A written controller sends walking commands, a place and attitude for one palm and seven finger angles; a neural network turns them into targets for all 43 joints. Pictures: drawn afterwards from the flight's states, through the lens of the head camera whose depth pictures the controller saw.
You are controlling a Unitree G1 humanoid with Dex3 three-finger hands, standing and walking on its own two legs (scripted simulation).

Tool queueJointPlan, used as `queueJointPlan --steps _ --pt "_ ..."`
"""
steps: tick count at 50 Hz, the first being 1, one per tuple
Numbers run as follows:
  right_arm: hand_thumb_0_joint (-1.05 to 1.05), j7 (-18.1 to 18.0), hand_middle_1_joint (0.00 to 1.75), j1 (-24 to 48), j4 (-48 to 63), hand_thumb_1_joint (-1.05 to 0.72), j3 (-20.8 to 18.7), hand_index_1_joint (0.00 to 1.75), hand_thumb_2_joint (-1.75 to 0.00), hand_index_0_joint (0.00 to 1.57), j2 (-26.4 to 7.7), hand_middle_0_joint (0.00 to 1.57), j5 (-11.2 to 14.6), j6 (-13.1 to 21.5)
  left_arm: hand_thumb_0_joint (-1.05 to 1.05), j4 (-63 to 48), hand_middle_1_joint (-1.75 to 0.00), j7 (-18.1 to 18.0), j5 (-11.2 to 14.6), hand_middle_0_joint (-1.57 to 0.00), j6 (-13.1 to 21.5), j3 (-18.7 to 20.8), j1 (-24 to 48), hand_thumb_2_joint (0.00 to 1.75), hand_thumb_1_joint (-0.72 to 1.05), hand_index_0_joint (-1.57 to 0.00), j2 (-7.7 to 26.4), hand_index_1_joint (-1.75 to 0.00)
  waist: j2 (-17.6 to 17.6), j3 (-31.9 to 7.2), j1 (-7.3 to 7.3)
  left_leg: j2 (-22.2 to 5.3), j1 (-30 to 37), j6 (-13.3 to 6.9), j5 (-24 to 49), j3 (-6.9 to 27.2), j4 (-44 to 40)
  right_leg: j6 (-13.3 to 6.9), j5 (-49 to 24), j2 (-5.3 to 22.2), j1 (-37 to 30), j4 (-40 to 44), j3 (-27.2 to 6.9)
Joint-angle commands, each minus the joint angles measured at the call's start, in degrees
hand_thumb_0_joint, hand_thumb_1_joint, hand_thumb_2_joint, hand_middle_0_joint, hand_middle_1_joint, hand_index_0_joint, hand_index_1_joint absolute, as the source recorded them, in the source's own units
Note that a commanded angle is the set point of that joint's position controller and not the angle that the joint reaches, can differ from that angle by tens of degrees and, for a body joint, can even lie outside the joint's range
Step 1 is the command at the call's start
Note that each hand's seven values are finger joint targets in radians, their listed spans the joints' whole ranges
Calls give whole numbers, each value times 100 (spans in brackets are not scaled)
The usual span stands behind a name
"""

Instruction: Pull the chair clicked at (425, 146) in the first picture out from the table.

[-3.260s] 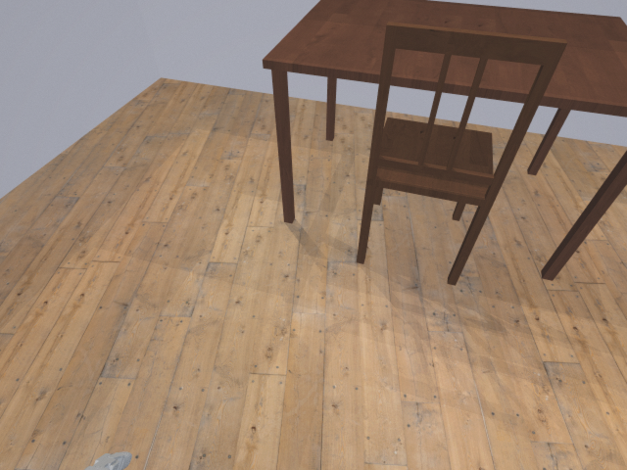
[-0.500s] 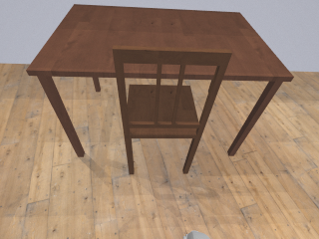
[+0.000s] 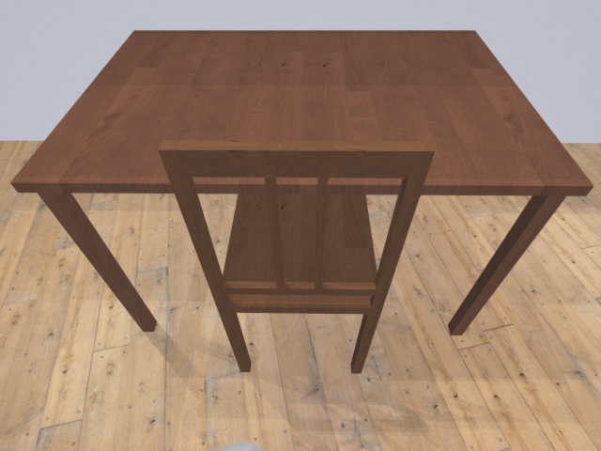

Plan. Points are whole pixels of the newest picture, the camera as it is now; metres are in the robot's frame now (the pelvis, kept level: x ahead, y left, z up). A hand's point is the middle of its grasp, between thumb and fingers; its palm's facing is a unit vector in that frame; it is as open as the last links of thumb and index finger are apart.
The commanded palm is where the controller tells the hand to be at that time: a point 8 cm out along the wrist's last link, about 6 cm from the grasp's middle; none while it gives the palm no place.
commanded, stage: come to a stop and stand still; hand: left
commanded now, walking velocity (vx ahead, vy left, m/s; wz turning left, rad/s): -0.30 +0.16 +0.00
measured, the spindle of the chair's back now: (276, 238) +0.50 +0.07 -0.07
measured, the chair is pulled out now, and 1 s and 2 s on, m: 0.00 0.00 0.00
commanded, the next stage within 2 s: look again from close up in 1.12 s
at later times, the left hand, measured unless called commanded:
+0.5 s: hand out of the picture +0.00 +0.18 -0.19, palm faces +0.02 -0.97 -0.24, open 7.4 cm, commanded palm none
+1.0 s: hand out of the picture -0.01 +0.16 -0.17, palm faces +0.02 -0.97 -0.24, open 7.3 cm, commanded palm none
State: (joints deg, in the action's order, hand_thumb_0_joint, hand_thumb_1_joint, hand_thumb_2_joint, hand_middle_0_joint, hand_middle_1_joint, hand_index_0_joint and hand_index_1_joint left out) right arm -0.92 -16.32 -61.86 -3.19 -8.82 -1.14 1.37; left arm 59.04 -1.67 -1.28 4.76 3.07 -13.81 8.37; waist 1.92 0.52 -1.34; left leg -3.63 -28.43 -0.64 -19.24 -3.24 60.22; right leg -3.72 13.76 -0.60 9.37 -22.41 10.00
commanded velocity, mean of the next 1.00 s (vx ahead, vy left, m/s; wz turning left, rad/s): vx -0.03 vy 0.01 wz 0.00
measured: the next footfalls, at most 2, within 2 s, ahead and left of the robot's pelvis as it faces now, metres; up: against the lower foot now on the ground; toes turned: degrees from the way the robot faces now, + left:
left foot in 0.16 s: +0.14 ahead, +0.11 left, +0.00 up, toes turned +3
right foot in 0.50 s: +0.05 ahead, -0.10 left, +0.00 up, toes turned -3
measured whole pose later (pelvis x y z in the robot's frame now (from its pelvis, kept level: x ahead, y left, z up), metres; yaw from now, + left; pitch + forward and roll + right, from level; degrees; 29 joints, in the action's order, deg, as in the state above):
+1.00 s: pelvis -0.02 -0.02 -0.01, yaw -1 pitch +0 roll +1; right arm 0.0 -20.3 -59.5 -1.8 -9.7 -1.2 -2.8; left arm 57.3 -2.1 -1.5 0.0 0.4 -20.8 7.5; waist 2.1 -0.6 -0.9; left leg 1.6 -24.2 -0.6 -18.3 -3.9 41.4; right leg -4.4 20.4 -1.4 10.8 -31.0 4.2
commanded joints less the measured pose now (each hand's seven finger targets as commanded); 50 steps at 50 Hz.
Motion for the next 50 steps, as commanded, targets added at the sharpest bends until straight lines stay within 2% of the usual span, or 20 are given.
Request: queueJointPlan --steps 1,6,9,11,17,22,23,24,25,27,29,30,33,36,39,43,44,46,47,50 --pt "0 34 30 -188 208 -90 133 30 -90 20 78 20 14 -34 0 50 -30 -42 -15 -20 -67 -77 -586 90 90 -20 440 -30 -736 113 58 -10 349 111 161 -56 -1326 -575 -4229 1452 -76 556 -743" --pt "0 -56 30 -5 262 -90 165 30 -90 20 -207 20 62 -111 0 169 -30 -105 56 -20 -273 -36 -530 90 90 -20 764 -30 -903 -117 32 200 1615 158 1374 -38 -3185 -263 -4207 1281 -134 -296 -746" --pt "0 -137 30 -135 334 -90 81 30 -90 20 -846 20 58 -71 0 142 -30 -190 121 -20 -436 -113 -962 90 90 -20 372 -30 582 -434 165 -1295 2659 -640 6200 1151 -3393 389 -119 500 630 -1097 -555" --pt "0 -207 30 227 368 -90 99 30 -90 20 -854 20 56 -124 0 260 -30 -203 92 -20 -563 -130 -1090 90 90 -20 413 -30 1106 -218 276 -1482 2018 -1026 5538 1348 -4060 441 2004 341 497 -1982 -746" --pt "0 -197 30 820 614 -90 0 30 -90 20 -923 20 44 -258 0 238 -30 -111 41 -20 -706 -59 -944 90 90 -20 420 -30 231 -425 237 -1380 1995 -1151 3433 1127 -4156 482 1692 323 888 -2970 -992" --pt "0 -93 30 863 581 -90 -71 30 -90 20 -880 20 21 -290 0 149 -30 -82 19 -20 -698 -72 -993 90 90 -20 277 -30 452 -425 218 -1167 1466 -898 669 1113 -4603 452 1346 330 495 -2019 -821" --pt "0 -65 30 901 801 -90 -216 30 -90 20 -1320 20 53 -185 0 127 -30 -164 -48 -20 -527 -171 -1409 90 90 -20 563 -30 -378 -560 411 -852 2048 -421 2030 596 -3007 362 604 451 945 -517 -1105" --pt "0 73 30 853 1031 -90 -93 30 -90 20 -652 20 73 -222 0 -263 -30 -169 -87 -20 -454 -115 -1005 90 90 -20 775 -30 -1330 -290 298 -70 698 -163 141 107 -2340 182 893 859 698 288 -2063" --pt "0 164 30 952 1079 -90 -9 30 -90 20 -421 20 13 -244 0 -394 -30 -162 -74 -20 -344 -80 -802 90 90 -20 931 -30 -1173 168 223 207 340 -2 -398 -45 -1680 -156 919 1435 1031 646 -2625" --pt "0 241 30 487 1084 -90 34 30 -90 20 -333 20 -35 -223 0 -592 -30 -148 -93 -20 -212 -101 -457 90 90 -20 1210 -30 257 -179 -122 313 812 74 -412 -62 -1218 -533 -160 1546 905 529 -2306" --pt "0 228 30 499 1106 -90 80 30 -90 20 -415 20 29 -200 0 -577 -30 -139 -34 -20 -150 -26 -295 90 90 -20 1124 -30 -1666 30 -28 216 516 28 -252 104 -1255 -454 -218 1368 780 390 -2192" --pt "0 204 30 418 1133 -90 70 30 -90 20 -528 20 33 -186 0 -578 -30 -145 -21 -20 -154 -50 -176 90 90 -20 1000 -30 -2019 246 -78 63 699 -6 -134 158 -1583 -465 -202 1412 956 357 -1990" --pt "0 169 30 -341 766 -90 119 30 -90 20 -556 20 -15 -138 0 -681 -30 -126 -70 -20 -338 -48 -48 90 90 -20 919 -30 -348 903 -225 169 1879 -23 -101 182 -3012 -172 1878 862 2171 -195 -1431" --pt "0 117 30 -471 711 -90 52 30 -90 20 -970 20 -104 -169 0 -600 -30 -94 -71 -20 -515 -88 -574 90 90 -20 680 -30 1702 1097 1 -755 252 -630 -2965 2251 -5290 150 2033 -163 1359 -2306 -420" --pt "0 92 30 120 907 -90 68 30 -90 20 -978 20 -49 -172 0 -459 -30 -32 -31 -20 -551 -82 -998 90 90 -20 549 -30 593 574 410 -831 -476 -908 -2094 1985 -5209 116 1580 39 576 -3450 -694" --pt "0 46 30 73 818 -90 53 30 -90 20 -901 20 -56 -187 0 -288 -30 -22 19 -20 -491 -137 -1504 90 90 -20 314 -30 58 278 520 -559 -241 -669 -1754 1228 -4747 81 1198 73 -323 -1107 -620" --pt "0 54 30 -60 765 -90 60 30 -90 20 -756 20 -24 -213 0 -274 -30 -51 -5 -20 -458 -137 -1610 90 90 -20 394 -30 -360 393 515 -286 -265 -469 -1517 925 -4152 27 1347 263 -411 0 -1080" --pt "0 49 30 -238 824 -90 62 30 -90 20 -454 20 20 -262 0 -509 -30 -117 -44 -20 -403 -86 -1033 90 90 -20 962 -30 -1527 752 193 459 -145 55 -364 68 -2058 -641 2472 1953 784 1638 -3335" --pt "0 54 30 -374 780 -90 22 30 -90 20 -528 20 -25 -321 0 -672 -30 -130 -26 -20 -428 -90 -515 90 90 -20 1069 -30 -989 650 -31 444 412 98 -300 197 -1350 -864 1837 2092 1352 1589 -3075" --pt "0 94 30 -407 598 -90 102 30 -90 20 -395 20 24 -218 0 -557 -30 -124 29 -20 -207 -177 -383 90 90 -20 653 -30 -1088 503 -42 274 259 83 14 253 -1393 -652 -602 1413 580 929 -2174"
